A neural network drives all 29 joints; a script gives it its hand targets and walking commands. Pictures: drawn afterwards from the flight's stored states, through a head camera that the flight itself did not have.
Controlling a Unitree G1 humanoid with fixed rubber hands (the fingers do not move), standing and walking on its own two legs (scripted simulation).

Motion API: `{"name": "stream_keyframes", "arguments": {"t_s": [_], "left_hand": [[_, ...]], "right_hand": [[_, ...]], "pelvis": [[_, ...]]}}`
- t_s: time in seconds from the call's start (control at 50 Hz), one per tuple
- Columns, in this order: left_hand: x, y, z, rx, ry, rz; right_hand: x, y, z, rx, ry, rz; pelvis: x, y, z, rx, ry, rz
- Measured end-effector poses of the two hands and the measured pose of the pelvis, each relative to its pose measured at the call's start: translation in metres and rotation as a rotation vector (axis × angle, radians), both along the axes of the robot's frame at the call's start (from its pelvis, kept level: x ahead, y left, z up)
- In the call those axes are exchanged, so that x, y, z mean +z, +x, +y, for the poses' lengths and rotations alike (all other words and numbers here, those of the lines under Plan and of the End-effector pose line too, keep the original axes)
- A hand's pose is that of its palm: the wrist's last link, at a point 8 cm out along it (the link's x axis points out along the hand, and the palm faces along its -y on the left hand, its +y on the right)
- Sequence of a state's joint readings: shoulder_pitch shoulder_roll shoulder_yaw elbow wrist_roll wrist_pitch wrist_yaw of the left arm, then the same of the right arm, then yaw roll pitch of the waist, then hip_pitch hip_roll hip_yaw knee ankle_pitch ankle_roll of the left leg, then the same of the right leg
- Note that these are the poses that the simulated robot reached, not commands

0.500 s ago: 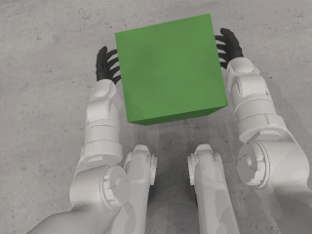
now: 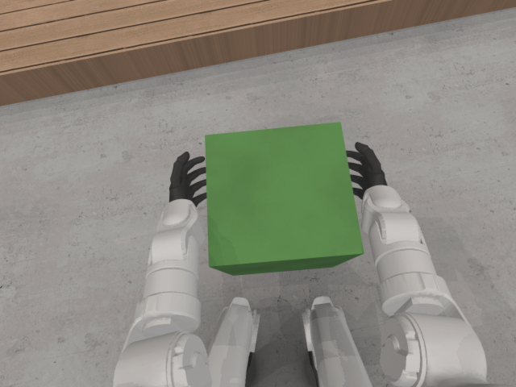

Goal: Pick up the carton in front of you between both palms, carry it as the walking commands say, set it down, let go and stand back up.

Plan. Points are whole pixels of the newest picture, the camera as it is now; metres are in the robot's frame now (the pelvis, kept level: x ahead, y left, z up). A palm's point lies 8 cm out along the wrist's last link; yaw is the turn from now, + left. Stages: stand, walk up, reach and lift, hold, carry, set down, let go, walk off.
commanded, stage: reach and lift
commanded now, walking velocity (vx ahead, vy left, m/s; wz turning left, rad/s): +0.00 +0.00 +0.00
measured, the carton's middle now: (278, 211) +0.41 +0.00 -0.12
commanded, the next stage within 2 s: hold in 1.78 s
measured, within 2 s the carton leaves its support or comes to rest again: neither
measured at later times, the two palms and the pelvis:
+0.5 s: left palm (139, 177) +0.37 +0.15 +0.12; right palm (414, 174) +0.37 -0.15 +0.11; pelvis +0.05 +0.00 +0.14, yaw -1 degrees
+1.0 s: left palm (88, 155) +0.35 +0.15 +0.21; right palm (463, 163) +0.34 -0.15 +0.20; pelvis +0.05 +0.01 +0.18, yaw -1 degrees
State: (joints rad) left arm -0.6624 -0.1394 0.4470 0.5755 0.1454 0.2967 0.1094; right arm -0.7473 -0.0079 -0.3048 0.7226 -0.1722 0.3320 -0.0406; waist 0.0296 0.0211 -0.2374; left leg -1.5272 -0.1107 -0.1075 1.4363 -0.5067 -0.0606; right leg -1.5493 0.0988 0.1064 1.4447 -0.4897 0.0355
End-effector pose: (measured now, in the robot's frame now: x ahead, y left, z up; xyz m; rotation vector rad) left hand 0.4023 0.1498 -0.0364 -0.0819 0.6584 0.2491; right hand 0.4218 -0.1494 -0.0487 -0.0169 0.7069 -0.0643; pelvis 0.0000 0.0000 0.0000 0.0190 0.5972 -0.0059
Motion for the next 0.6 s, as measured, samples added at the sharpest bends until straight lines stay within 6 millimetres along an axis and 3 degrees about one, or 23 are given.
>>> {"name": "stream_keyframes", "arguments": {"t_s": [0.36,0.6], "left_hand": [[0.113,-0.022,0.002,-0.048,0.007,-0.001],[0.183,-0.033,0.004,-0.094,0.02,-0.008]], "right_hand": [[0.113,-0.036,0.001,-0.048,0.0,-0.002],[0.186,-0.055,0.003,-0.074,-0.012,-0.01]], "pelvis": [[0.102,0.039,0.003,-0.003,-0.015,-0.209],[0.154,0.062,0.006,-0.003,-0.021,-0.401]]}}
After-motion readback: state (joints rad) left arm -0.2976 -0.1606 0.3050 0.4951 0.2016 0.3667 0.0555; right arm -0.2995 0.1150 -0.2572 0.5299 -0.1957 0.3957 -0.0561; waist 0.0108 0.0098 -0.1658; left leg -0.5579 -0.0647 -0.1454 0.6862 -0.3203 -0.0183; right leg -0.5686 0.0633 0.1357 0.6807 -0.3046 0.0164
